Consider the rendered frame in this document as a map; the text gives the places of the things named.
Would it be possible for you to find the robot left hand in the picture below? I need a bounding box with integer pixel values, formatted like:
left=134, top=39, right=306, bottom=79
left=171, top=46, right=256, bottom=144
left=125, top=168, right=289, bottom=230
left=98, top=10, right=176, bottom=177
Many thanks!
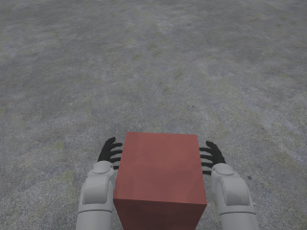
left=97, top=137, right=123, bottom=170

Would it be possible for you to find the robot right hand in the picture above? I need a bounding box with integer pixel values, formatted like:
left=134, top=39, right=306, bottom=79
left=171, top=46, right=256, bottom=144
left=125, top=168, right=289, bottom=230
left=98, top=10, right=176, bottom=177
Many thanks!
left=199, top=141, right=226, bottom=175

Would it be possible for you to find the carton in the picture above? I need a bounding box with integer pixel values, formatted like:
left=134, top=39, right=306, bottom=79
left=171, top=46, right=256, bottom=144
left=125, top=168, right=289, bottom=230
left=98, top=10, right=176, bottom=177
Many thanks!
left=113, top=131, right=207, bottom=230

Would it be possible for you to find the left robot forearm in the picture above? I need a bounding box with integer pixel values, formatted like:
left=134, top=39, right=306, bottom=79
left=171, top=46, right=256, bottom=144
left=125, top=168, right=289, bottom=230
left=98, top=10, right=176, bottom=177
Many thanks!
left=75, top=160, right=116, bottom=230

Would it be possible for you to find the right robot forearm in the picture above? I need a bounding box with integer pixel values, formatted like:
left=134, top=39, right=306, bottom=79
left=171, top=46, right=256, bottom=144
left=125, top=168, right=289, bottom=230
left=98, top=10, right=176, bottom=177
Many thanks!
left=211, top=163, right=260, bottom=230

